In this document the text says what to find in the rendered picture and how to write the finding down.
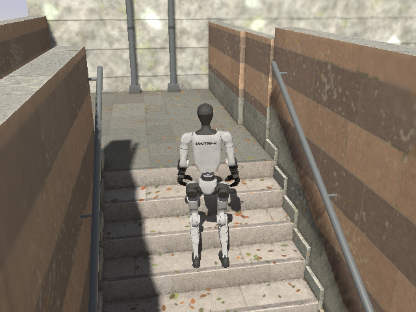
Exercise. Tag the stairs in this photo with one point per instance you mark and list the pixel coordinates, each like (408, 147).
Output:
(147, 249)

